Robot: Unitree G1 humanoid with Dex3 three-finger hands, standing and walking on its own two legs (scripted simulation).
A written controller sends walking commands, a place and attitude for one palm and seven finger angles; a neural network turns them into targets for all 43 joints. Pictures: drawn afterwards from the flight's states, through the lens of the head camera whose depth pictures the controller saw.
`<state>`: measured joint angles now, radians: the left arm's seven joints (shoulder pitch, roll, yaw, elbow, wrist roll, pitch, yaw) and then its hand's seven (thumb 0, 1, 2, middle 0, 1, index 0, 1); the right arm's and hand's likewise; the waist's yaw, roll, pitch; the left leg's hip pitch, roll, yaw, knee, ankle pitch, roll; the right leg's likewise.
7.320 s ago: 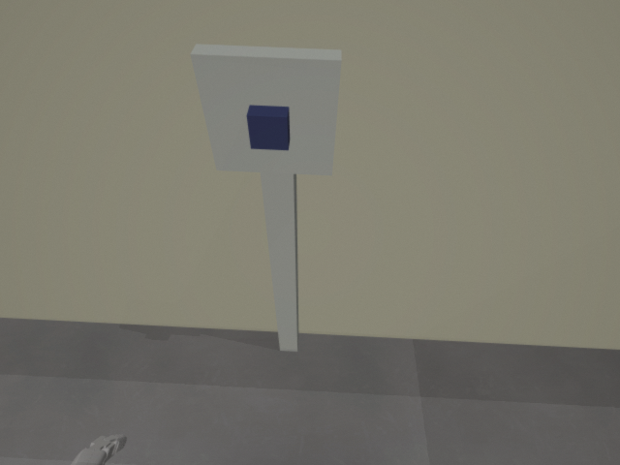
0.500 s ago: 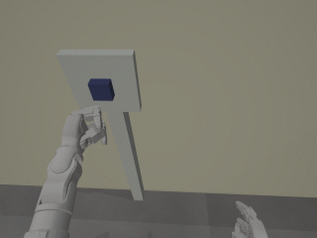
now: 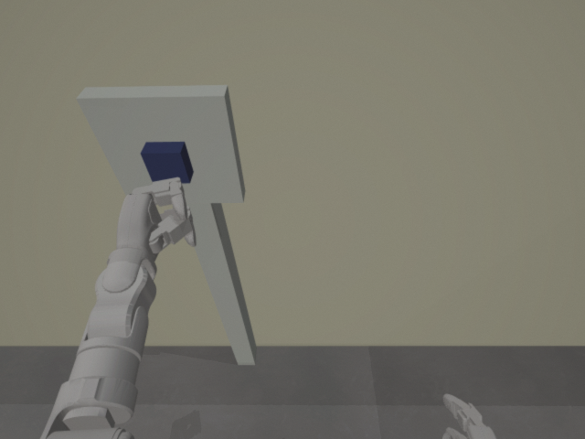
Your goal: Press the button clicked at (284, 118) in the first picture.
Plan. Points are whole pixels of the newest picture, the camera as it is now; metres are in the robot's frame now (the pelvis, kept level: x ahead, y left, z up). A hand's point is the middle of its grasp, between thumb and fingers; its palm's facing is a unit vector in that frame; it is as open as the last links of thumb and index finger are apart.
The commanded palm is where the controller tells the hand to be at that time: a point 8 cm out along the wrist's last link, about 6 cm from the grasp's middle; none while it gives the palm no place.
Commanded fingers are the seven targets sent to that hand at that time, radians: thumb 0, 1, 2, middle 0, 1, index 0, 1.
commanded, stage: aim a knuckle at the button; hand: left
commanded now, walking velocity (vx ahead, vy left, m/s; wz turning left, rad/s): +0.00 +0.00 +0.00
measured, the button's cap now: (169, 161) +0.46 +0.20 +0.15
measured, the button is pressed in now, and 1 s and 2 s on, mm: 0 0 0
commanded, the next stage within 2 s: press the button with the knuckle in 1.92 s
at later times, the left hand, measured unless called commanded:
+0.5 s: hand (180, 224) +0.37 +0.17 +0.12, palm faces +0.03 -1.00 +0.00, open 3.1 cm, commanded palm +0.34 +0.22 +0.12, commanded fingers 0.00 0.90 0.90 -1.30 -1.50 -1.30 -1.50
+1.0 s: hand (175, 223) +0.36 +0.17 +0.13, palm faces +0.05 -1.00 -0.01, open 3.1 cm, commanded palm +0.33 +0.22 +0.13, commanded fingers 0.00 0.90 0.90 -1.30 -1.50 -1.30 -1.50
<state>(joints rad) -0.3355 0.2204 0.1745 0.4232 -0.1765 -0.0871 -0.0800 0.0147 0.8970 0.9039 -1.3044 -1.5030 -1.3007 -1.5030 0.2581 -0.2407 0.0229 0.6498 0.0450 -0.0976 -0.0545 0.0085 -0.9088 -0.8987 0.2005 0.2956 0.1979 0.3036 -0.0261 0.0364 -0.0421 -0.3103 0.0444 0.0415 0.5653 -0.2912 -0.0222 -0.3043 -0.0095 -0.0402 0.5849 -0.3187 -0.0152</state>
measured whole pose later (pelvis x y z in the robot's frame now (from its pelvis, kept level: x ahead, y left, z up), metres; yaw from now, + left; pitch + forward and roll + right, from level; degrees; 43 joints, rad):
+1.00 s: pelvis +0.00 +0.02 +0.00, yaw +0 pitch +2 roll +0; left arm -0.30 0.20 0.16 0.34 -0.18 -0.09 -0.07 0.02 0.90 0.90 -1.31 -1.50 -1.30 -1.50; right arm 0.24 -0.23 0.03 0.63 0.04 -0.09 -0.05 0.01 -0.91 -0.90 0.20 0.30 0.20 0.30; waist -0.01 0.03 -0.04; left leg -0.31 0.03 0.05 0.58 -0.30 0.00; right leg -0.29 -0.02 -0.03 0.57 -0.31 0.00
